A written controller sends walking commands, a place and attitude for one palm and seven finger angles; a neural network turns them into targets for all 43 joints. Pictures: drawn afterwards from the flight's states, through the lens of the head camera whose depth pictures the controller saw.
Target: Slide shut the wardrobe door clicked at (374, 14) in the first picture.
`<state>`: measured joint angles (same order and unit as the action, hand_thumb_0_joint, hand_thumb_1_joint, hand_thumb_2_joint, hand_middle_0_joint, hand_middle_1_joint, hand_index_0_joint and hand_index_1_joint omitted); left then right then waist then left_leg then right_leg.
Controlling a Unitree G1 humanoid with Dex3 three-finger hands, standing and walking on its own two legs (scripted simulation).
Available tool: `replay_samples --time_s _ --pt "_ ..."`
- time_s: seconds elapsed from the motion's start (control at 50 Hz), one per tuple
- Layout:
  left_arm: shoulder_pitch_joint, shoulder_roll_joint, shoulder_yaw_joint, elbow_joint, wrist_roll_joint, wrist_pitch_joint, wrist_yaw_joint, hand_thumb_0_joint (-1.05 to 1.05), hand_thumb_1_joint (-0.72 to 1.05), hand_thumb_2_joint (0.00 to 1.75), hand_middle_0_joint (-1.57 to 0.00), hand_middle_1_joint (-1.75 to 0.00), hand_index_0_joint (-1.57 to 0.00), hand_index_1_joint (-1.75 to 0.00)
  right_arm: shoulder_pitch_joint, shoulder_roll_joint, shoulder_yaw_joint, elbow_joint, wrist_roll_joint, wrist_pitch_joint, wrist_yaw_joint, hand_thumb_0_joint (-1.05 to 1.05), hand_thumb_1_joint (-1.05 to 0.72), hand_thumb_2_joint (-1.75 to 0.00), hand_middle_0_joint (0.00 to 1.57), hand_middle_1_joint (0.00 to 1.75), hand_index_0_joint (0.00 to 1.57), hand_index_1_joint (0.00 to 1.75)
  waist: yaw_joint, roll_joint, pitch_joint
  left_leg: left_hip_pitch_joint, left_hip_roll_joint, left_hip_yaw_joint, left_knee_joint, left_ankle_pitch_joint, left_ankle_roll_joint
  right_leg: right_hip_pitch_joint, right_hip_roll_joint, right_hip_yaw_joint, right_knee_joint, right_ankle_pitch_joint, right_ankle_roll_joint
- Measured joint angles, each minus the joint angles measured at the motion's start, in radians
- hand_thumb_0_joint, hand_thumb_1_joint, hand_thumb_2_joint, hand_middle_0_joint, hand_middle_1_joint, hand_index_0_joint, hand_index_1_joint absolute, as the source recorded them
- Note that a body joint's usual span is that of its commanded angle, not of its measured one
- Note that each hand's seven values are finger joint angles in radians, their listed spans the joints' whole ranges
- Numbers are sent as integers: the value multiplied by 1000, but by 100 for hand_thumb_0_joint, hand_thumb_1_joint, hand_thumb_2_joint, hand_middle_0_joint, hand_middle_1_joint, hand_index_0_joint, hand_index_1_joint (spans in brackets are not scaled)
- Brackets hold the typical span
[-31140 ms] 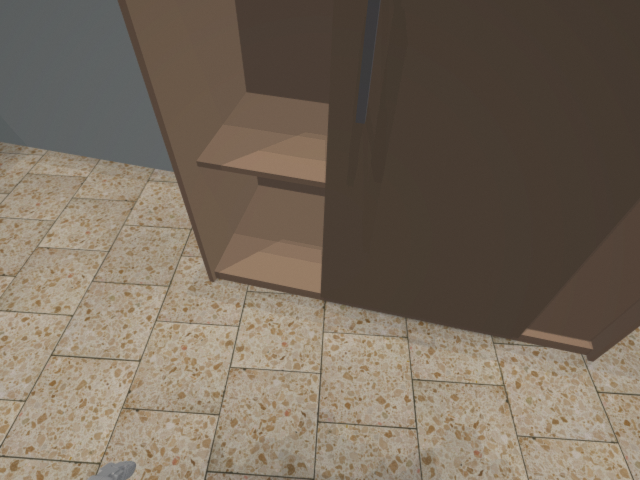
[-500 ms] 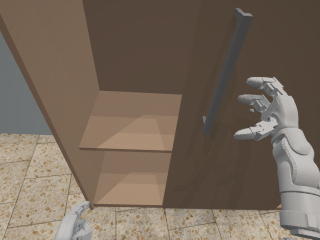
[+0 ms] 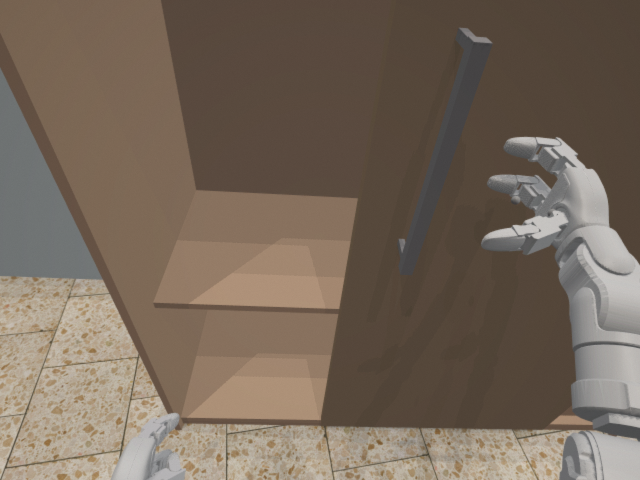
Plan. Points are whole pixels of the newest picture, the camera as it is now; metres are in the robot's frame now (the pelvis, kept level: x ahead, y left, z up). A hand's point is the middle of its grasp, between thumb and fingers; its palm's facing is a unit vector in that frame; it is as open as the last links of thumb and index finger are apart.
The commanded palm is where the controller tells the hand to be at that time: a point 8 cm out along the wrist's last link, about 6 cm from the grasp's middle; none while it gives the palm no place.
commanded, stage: move the hooked fingers beside the handle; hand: right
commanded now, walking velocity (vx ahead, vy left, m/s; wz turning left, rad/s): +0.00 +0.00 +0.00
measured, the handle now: (430, 172) +0.45 -0.10 +0.21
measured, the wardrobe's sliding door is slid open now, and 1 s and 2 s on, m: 0.42 0.42 0.42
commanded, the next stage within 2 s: feel for the door with the fingertips in 0.36 s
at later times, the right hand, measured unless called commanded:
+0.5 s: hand (483, 229) +0.38 -0.16 +0.18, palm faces -0.06 +1.00 -0.04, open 14.0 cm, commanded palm +0.36 -0.21 +0.20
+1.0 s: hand (470, 205) +0.37 -0.13 +0.22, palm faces +0.00 +1.00 -0.03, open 14.0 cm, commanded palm +0.35 -0.18 +0.20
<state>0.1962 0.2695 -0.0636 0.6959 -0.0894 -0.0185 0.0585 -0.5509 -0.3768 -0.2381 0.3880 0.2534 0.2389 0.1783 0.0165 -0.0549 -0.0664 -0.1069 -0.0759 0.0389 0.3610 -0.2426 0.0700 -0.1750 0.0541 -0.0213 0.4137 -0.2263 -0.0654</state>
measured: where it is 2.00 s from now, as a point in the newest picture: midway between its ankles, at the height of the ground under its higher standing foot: outside the picture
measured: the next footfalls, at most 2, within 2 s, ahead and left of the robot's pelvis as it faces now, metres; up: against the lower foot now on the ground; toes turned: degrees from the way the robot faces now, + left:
none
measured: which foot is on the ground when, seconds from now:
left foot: down 0.00-1.00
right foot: down 0.00-1.00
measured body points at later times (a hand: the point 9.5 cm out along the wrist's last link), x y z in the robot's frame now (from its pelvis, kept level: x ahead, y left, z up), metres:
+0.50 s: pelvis +0.00 +0.00 +0.00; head -0.01 +0.02 +0.45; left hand +0.16 +0.24 -0.10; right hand +0.37 -0.21 +0.19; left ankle -0.03 +0.07 -0.74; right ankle +0.00 -0.08 -0.74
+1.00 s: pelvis -0.01 +0.01 +0.00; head -0.04 +0.03 +0.45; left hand +0.17 +0.24 -0.09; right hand +0.36 -0.18 +0.22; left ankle -0.03 +0.07 -0.74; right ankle +0.00 -0.08 -0.74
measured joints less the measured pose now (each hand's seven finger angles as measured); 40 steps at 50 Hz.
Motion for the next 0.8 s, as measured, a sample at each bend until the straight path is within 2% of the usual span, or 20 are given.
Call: replay_samples --time_s 0.04,0.08,0.12,0.18,0.24,0.28,0.34,0.38,0.42,0.46,0.52,0.58,0.62,0.68,0.74,0.8 --pt "-4 6 1 -12 -6 11 0 1 90 90 -20 -30 -21 -30 -14 -15 6 71 -1 54 11 -1 50 -30 30 120 30 120 4 -9 0 -15 1 1 2 2 -2 -16 1 1 2 3 -2" --pt "-2 9 7 -28 -5 10 -1 1 90 90 -20 -30 -21 -30 22 -7 11 64 1 67 19 -1 50 -30 29 120 30 120 7 -14 7 -26 3 -1 4 5 -3 -24 2 -2 -1 7 -4" --pt "6 9 14 -39 1 -2 -2 1 90 90 -20 -30 -21 -30 88 21 15 -18 1 35 21 -1 49 -30 29 120 29 120 6 -12 18 -27 5 -4 2 6 -4 -21 4 -5 -10 11 -6" --pt "17 2 17 -32 14 -31 -3 1 90 90 -20 -30 -20 -30 161 65 23 -161 6 -59 16 -2 49 -30 29 120 29 120 -3 4 22 -16 8 -8 1 2 -4 -3 7 -8 -24 13 -5" --pt "14 -4 13 -4 19 -43 -3 1 90 90 -20 -30 -20 -30 136 75 28 -200 5 -112 2 -2 50 -30 30 120 30 120 -8 16 17 5 8 -4 -1 -4 -4 15 8 -3 -21 7 -4" --pt "3 -6 9 9 14 -32 -2 1 90 90 -20 -30 -21 -30 81 61 22 -156 1 -92 -6 -2 50 -30 30 120 30 120 -9 15 10 13 7 -2 -2 -5 -4 19 7 -1 -16 2 -3" --pt "-10 0 4 4 3 -2 0 1 90 90 -20 -30 -21 -30 3 26 20 -33 -5 -5 -9 -1 50 -30 30 120 30 120 -5 2 0 5 6 0 -1 -3 -4 7 6 1 -7 1 -4" --pt "-15 6 4 -9 -2 13 0 1 90 90 -20 -30 -21 -30 -17 12 26 42 -5 50 -4 -1 50 -30 30 120 30 120 0 -8 -1 -9 7 1 1 -1 -5 -7 7 1 -6 3 -5" --pt "-13 8 8 -23 -3 17 -1 1 90 90 -20 -30 -21 -30 5 17 31 54 -6 72 -2 -1 50 -30 30 120 30 120 4 -13 6 -19 7 0 2 2 -6 -15 7 -1 -8 8 -7" --pt "-5 7 15 -37 2 6 -2 1 90 90 -20 -30 -21 -30 64 43 41 -17 -10 50 -7 -1 49 -30 29 120 29 120 5 -13 18 -20 9 -4 1 4 -6 -11 9 -4 -18 13 -7" --pt "11 1 18 -35 17 -22 -7 1 90 90 -20 -30 -20 -30 155 89 61 -181 -5 -42 -19 -2 49 -30 29 120 29 120 -1 -2 25 -11 12 -9 0 1 -6 7 12 -8 -35 17 -5" --pt "17 -8 17 -5 22 -36 -13 1 90 90 -20 -30 -20 -30 153 119 80 -239 0 -101 -34 -2 49 -30 29 120 29 120 -11 9 14 9 12 -6 -1 -6 -5 25 13 -5 -36 12 -3" --pt "8 -12 13 12 18 -24 -15 1 90 90 -20 -30 -20 -30 111 121 82 -213 -5 -80 -48 -2 50 -30 30 120 30 120 -15 10 6 20 10 -4 -2 -8 -3 32 10 -2 -28 6 -2" --pt "-12 -11 6 8 9 10 -15 1 90 90 -20 -30 -21 -30 57 106 81 -140 -20 11 -69 -1 50 -30 30 120 30 120 -12 -1 0 23 5 -5 -6 -4 -1 31 5 -3 -20 3 0" --pt "-27 -7 6 -14 4 29 -16 1 90 90 -20 -30 -21 -30 61 107 84 -113 -20 89 -80 -1 50 -30 30 120 30 120 -5 -18 4 17 3 -7 -9 4 0 25 3 -6 -23 9 0" --pt "-33 -9 7 -28 9 26 -14 1 90 90 -20 -30 -20 -30 107 129 92 -155 -9 91 -86 -1 50 -30 29 120 30 120 -4 -20 15 16 3 -9 -11 8 2 28 3 -7 -33 17 1"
